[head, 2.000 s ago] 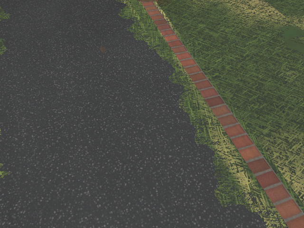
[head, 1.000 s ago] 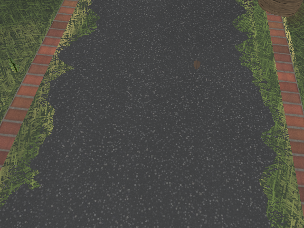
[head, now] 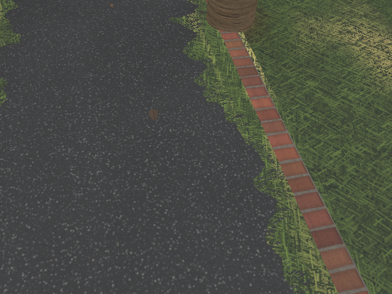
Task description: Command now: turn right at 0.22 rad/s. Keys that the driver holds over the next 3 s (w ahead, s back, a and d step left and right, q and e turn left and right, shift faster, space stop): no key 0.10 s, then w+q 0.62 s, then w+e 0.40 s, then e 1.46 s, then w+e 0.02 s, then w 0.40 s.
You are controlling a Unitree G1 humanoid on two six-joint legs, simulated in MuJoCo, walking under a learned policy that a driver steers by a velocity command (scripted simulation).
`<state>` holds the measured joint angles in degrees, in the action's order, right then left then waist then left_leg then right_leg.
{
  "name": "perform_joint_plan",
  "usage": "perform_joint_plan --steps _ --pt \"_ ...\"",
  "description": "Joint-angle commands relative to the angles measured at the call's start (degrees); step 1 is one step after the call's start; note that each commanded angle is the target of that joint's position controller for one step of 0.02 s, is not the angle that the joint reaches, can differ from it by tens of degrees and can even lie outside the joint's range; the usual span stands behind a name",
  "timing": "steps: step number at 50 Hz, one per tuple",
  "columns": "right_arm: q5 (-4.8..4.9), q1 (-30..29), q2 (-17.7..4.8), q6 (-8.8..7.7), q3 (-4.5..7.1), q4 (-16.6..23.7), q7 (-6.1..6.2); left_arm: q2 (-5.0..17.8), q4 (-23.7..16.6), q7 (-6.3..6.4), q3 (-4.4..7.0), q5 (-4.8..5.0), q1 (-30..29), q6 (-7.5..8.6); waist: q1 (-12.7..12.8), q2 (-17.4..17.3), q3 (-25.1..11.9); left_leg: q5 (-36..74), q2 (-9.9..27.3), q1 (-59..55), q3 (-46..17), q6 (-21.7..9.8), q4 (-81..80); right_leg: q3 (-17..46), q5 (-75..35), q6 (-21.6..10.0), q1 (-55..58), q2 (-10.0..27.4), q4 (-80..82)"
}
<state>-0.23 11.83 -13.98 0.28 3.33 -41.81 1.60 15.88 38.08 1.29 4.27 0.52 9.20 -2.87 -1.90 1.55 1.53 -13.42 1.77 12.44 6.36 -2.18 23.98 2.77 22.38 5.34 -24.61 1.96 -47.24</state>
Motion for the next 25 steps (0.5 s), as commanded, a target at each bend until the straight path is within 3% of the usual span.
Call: perform_joint_plan --steps 1,3,4,5,6,7,8,9,10,11,12,14,16,18,22,25 --pt "0.87 -1.2 -10.7 -0.51 2.68 2.7 -0.5 4.2 -4.6 -0.38 0.75 0.03 -1.1 0.95 0.4 -10.8 -5.2 22.8 13.6 -6.2 -11.1 -11.8 -3.8 -4.0 -2.2 -1.7 4.1 -1.2 11.2" --pt "1.79 -0.6 -9.2 -0.41 2.0 1.4 -0.6 4.0 -3.2 -0.71 0.72 -0.26 2.1 1.21 2.5 -9.5 -4.9 21.2 11.6 -3.8 -9.8 -8.2 -0.3 -4.9 -14.4 -4.9 12.7 -2.3 27.0" --pt "1.27 1.6 -7.7 -0.91 1.39 0.6 -0.77 6.1 -3.4 -0.46 1.03 -0.69 2.8 1.26 2.1 -7.1 -6.7 16.2 9.9 0.2 -8.5 -4.2 1.9 -0.4 -22.4 -6.6 20.3 0.8 28.2" --pt "-1.28 2.3 -4.5 -1.67 0.15 1.7 -1.35 10.4 -4.3 0.19 1.63 -1.46 4.5 1.12 0.2 4.4 -10.7 1.2 5.1 7.3 -3.8 0.5 10.8 11.2 -41.5 -10.0 28.2 11.5 24.7" --pt "-1.35 3.1 -2.1 -1.95 -0.67 1.5 -1.63 6.6 -3.4 -0.02 0.39 -1.87 1.7 1.35 -0.8 10.9 -10.6 -12.5 2.1 8.7 -3.6 3.3 8.4 13.3 -31.2 -17.0 22.9 15.6 25.7" --pt "-0.7 -0.1 -5.5 -1.73 -0.1 1.6 -1.59 5.9 -3.6 -0.6 0.68 -1.15 1.4 1.88 2.0 9.2 -8.1 -11.9 0.7 9.1 -2.4 4.2 11.1 13.3 -10.1 -17.8 20.4 13.0 28.9" --pt "0.39 -3.8 -7.7 -1.65 0.69 2.4 -1.7 8.4 -2.5 -0.66 1.63 -0.89 3.8 2.28 4.6 10.4 -5.0 -12.5 -1.1 14.9 -1.0 3.8 16.7 15.1 5.9 -17.2 21.1 12.6 32.4" --pt "1.13 -6.5 -9.3 -1.28 1.37 2.8 -1.61 10.5 -1.7 -0.45 2.2 -1.19 6.6 2.91 7.1 11.1 -1.5 -17.2 -0.1 21.3 -3.4 3.1 25.5 19.3 13.8 -18.3 20.6 15.3 36.3" --pt "1.79 -6.0 -10.8 -0.85 2.23 3.2 -1.54 10.8 -0.8 -0.25 2.29 -0.97 7.5 3.96 6.5 11.5 1.7 -18.5 1.5 26.5 -6.7 2.2 32.5 21.7 15.2 -19.2 20.1 17.7 37.9" --pt "2.43 -4.2 -10.1 -0.81 2.44 2.6 -1.71 9.2 -0.3 0.03 1.87 -0.55 7.4 4.93 5.2 9.8 2.8 -16.3 2.2 29.2 -9.3 1.3 35.5 20.8 14.1 -18.7 20.7 17.6 38.4" --pt "2.61 -3.0 -9.1 -1.07 2.42 1.9 -1.9 7.4 -0.1 0.22 1.53 -0.21 7.0 5.7 4.4 8.3 3.0 -13.1 2.5 30.8 -10.7 0.6 35.9 18.2 11.7 -17.7 21.9 16.9 39.0" --pt "2.01 -2.7 -7.3 -1.83 2.15 1.2 -2.18 6.1 0.0 0.27 1.41 -0.33 5.3 6.78 3.6 5.8 2.2 -7.1 2.9 30.6 -10.7 0.7 34.2 12.2 3.8 -16.2 22.8 15.4 39.8" --pt "1.68 -2.6 -5.7 -2.17 1.55 0.9 -2.73 6.3 -0.2 0.09 1.77 -0.72 3.6 7.43 3.0 4.7 0.6 -2.5 3.5 26.3 -8.8 1.5 29.3 5.8 -2.9 -15.2 21.0 13.7 39.8" --pt "1.41 -3.6 -4.6 -2.16 0.86 1.4 -3.31 7.7 0.0 -0.24 2.44 -0.52 3.2 7.78 3.4 4.8 0.0 -0.6 3.9 21.0 -6.9 2.0 23.7 1.3 -5.8 -15.0 17.8 13.2 39.6" --pt "1.53 -4.6 -6.2 -1.73 0.75 3.0 -3.94 10.3 1.5 -1.18 3.55 0.72 4.5 7.71 3.7 4.9 1.1 -2.5 3.6 16.4 -4.6 0.9 17.8 -1.1 -2.2 -15.1 15.9 15.2 38.0" --pt "1.51 1.0 -7.1 -1.55 1.39 1.5 -3.95 10.0 1.9 -1.46 3.44 1.3 3.0 7.0 0.2 2.5 1.1 -1.8 0.7 6.6 -0.2 -1.8 13.0 -5.1 -0.1 -13.0 11.6 14.6 31.0"
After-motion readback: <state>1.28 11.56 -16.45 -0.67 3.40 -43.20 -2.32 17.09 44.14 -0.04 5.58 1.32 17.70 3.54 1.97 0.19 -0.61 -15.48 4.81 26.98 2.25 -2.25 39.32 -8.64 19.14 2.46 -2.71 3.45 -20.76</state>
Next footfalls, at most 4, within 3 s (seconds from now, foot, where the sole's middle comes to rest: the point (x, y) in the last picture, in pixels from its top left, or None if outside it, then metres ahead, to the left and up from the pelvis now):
0.08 right None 0.04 -0.15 -0.78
0.54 left None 0.16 0.15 -0.78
1.08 right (166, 268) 0.56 0.08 -0.78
1.50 left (110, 223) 0.73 0.29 -0.78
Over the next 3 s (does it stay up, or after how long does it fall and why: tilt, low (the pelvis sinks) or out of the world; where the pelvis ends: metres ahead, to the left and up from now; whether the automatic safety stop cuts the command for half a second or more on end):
stays up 0.62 0.09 0.00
